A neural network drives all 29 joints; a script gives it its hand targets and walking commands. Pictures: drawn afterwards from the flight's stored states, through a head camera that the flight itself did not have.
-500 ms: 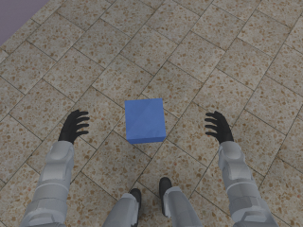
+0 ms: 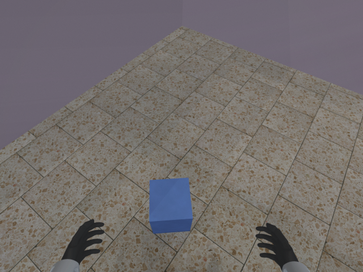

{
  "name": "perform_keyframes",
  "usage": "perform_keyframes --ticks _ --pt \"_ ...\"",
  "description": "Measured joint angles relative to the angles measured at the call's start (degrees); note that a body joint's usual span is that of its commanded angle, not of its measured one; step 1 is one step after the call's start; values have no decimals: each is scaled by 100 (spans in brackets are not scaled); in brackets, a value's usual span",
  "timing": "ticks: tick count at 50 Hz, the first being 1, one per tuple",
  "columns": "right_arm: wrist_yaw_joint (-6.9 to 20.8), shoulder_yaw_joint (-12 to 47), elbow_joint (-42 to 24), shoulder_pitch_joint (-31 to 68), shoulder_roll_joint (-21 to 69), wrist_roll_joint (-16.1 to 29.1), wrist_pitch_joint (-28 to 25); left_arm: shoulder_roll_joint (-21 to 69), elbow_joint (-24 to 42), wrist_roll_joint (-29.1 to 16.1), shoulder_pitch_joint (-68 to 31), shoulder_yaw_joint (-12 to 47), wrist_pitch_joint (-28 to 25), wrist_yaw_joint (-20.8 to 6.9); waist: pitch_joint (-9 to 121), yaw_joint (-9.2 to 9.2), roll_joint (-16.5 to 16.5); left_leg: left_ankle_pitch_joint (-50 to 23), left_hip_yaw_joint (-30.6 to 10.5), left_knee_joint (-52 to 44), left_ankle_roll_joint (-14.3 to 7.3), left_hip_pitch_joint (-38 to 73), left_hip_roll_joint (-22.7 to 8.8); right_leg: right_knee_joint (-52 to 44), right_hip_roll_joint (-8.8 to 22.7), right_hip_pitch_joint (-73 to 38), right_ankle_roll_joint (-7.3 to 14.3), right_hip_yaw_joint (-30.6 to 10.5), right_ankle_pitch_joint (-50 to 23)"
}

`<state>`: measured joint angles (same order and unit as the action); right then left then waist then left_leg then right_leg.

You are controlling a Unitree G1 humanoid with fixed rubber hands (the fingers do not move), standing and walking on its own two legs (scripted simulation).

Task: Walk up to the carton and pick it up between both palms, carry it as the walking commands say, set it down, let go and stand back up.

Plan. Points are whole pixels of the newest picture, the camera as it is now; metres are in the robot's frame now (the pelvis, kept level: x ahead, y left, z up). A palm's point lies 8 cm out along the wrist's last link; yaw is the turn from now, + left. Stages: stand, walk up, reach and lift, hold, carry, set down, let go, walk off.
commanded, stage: let go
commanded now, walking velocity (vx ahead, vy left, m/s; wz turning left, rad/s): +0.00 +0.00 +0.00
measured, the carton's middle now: (170, 206) +0.47 +0.04 -0.66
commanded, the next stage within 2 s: stand in 0.38 s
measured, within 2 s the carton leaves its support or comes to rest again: neither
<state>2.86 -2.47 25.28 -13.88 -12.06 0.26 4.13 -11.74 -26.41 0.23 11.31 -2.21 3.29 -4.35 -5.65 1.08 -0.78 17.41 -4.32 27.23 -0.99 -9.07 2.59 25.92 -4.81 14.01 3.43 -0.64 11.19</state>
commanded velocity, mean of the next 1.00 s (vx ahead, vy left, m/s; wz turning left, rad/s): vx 0.00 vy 0.00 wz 0.00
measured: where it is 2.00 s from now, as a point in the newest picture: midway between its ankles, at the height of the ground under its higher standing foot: outside the picture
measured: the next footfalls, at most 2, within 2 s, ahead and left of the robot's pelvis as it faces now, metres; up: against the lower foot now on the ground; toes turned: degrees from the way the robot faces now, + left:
none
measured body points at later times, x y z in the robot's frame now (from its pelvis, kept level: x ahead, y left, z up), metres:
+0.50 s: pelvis +0.01 +0.00 -0.01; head +0.02 -0.01 +0.44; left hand +0.17 +0.25 -0.09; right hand +0.16 -0.25 -0.10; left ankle -0.03 +0.11 -0.74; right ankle +0.03 -0.08 -0.74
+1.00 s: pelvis +0.03 +0.02 +0.00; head +0.04 +0.02 +0.45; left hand +0.15 +0.30 -0.11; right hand +0.15 -0.26 -0.11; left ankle -0.03 +0.11 -0.74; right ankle +0.03 -0.08 -0.74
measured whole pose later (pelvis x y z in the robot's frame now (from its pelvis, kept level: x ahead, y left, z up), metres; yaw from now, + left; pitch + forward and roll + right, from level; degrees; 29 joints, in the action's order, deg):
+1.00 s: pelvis +0.03 +0.02 +0.00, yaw +1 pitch -1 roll -1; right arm -2.4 -1.9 43.2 -13.6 -17.5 -0.6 -0.4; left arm -16.1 -45.4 1.1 11.4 -2.6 0.1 1.9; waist -1.2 0.0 -0.8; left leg 20.7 -4.4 28.2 -2.6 -6.5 4.0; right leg 28.8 -3.5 12.2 2.1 -0.7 16.0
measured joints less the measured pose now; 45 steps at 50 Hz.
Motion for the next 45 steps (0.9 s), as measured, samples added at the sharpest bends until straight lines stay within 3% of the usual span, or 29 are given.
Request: perform_keyframes --ticks 12,21,25,31,45 --pt "50 82 -230 38 -37 -8 456 82 134 96 -135 -43 382 -89 -434 -136 -59 85 -32 88 31 526 -43 81 -41 -531 42 47 83" --pt "-121 106 -171 -15 -27 36 513 104 210 166 76 11 525 101 -253 -145 -41 231 -38 272 16 438 -8 334 -16 -415 49 65 272" --pt "-255 53 583 9 -240 -71 66 -115 -551 78 68 -23 156 310 214 -122 -86 325 -53 375 6 192 -6 384 -17 -198 24 80 357" --pt "-382 -101 1146 -72 -524 -133 -372 -480 -1133 83 121 -239 -200 425 383 -125 -69 379 -48 333 -41 108 -10 308 -22 -127 -3 66 386" --pt "-525 17 1669 20 -564 -101 -448 -445 -1748 87 21 -80 -312 597 463 -120 -17 388 -6 177 -143 200 109 341 96 -138 -105 5 514"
